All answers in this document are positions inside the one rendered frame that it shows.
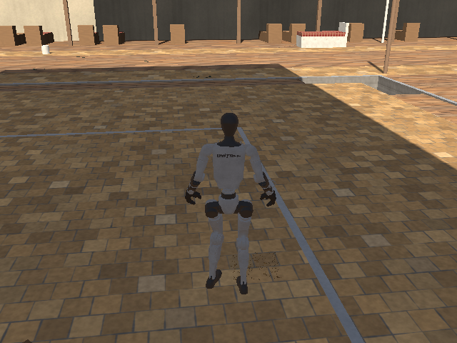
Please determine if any right robot shin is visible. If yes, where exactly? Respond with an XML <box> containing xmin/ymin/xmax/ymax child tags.
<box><xmin>238</xmin><ymin>237</ymin><xmax>249</xmax><ymax>285</ymax></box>

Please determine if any robot left upper arm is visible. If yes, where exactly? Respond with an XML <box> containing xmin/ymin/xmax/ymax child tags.
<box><xmin>194</xmin><ymin>144</ymin><xmax>214</xmax><ymax>182</ymax></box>

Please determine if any robot right hand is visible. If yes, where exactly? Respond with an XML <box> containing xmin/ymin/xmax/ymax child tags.
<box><xmin>260</xmin><ymin>191</ymin><xmax>276</xmax><ymax>207</ymax></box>

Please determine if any robot left forearm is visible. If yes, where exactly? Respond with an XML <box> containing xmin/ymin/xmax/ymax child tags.
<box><xmin>187</xmin><ymin>171</ymin><xmax>200</xmax><ymax>194</ymax></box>

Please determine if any robot right upper arm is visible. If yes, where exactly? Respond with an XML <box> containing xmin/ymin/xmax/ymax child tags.
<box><xmin>244</xmin><ymin>144</ymin><xmax>265</xmax><ymax>183</ymax></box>

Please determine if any right robot thigh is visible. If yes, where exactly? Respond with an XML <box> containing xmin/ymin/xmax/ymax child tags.
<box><xmin>236</xmin><ymin>199</ymin><xmax>253</xmax><ymax>250</ymax></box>

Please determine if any robot right forearm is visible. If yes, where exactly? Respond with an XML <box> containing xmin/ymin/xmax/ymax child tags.
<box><xmin>258</xmin><ymin>172</ymin><xmax>273</xmax><ymax>196</ymax></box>

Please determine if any robot left hand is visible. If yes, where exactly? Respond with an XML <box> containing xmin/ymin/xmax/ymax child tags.
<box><xmin>185</xmin><ymin>190</ymin><xmax>201</xmax><ymax>205</ymax></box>

